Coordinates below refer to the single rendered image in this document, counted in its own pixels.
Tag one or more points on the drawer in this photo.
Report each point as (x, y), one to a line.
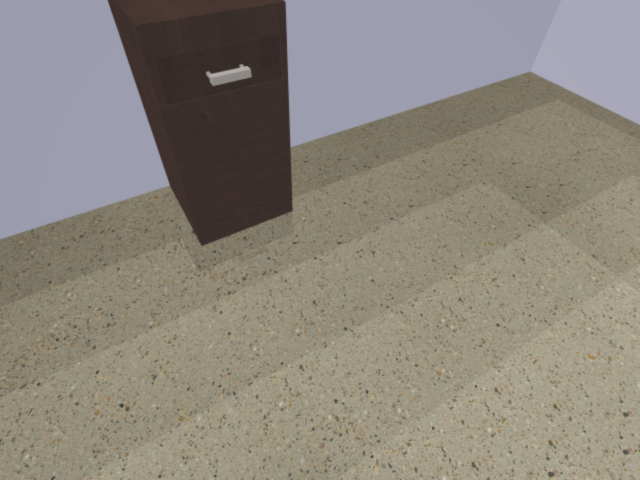
(182, 76)

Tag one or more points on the handle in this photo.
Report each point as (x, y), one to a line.
(230, 75)

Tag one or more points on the cabinet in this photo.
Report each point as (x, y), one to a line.
(227, 156)

